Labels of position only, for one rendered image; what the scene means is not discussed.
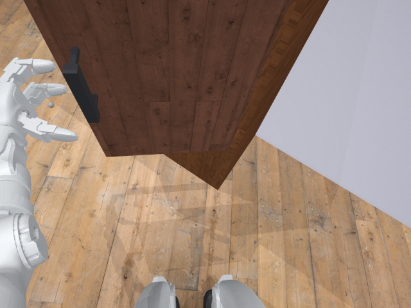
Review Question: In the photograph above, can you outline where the left robot upper arm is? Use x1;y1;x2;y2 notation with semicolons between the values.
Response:
0;213;48;308

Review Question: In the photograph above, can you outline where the robot left thigh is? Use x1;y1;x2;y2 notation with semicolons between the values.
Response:
134;281;176;308

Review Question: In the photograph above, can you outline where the robot right shin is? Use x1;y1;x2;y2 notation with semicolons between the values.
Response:
211;275;232;308

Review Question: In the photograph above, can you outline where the left robot hand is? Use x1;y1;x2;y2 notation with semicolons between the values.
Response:
0;57;78;143

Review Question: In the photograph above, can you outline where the cupboard door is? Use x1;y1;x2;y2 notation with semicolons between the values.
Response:
24;0;291;157

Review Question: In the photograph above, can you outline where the robot left forearm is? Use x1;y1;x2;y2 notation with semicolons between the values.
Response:
0;125;34;218

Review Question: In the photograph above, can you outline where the handle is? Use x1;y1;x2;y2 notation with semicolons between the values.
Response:
62;47;100;123

